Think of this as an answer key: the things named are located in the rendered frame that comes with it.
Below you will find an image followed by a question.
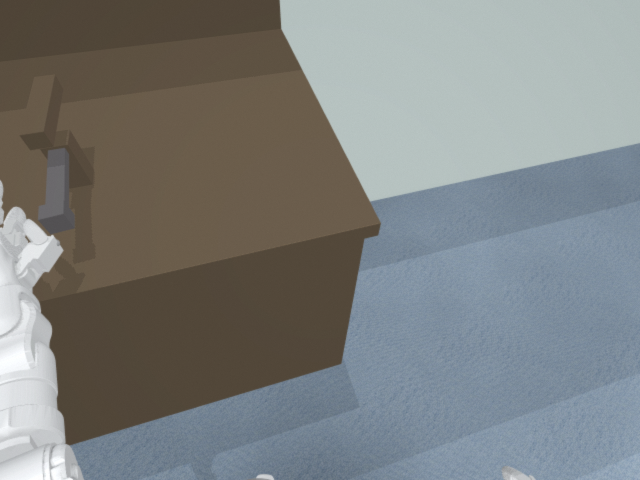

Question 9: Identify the robot left upper arm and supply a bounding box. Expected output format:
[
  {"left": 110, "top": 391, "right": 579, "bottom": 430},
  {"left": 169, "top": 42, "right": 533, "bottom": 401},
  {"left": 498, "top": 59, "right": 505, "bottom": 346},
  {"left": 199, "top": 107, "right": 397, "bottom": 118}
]
[{"left": 0, "top": 443, "right": 84, "bottom": 480}]

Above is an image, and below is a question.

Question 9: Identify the left robot forearm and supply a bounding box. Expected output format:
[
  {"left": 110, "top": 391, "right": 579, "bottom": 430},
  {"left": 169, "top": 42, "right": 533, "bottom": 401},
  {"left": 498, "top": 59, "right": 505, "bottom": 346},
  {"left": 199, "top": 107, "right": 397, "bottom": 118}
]
[{"left": 0, "top": 285, "right": 66, "bottom": 463}]

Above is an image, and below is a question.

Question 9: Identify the counter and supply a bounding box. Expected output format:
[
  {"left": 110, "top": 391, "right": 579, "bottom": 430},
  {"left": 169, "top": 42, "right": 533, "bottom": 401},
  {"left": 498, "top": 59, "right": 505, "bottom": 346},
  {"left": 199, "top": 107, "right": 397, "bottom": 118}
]
[{"left": 0, "top": 0, "right": 381, "bottom": 445}]

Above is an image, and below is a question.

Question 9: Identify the left robot hand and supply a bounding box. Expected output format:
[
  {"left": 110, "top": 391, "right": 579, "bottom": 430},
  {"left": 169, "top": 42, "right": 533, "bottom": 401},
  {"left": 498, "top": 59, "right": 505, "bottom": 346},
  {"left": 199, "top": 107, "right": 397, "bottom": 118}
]
[{"left": 0, "top": 180, "right": 64, "bottom": 293}]

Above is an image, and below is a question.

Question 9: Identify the tap lever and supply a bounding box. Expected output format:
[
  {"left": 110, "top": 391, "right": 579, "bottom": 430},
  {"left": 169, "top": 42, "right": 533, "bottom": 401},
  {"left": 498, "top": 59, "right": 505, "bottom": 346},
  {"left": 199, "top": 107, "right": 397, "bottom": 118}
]
[{"left": 38, "top": 148, "right": 75, "bottom": 234}]

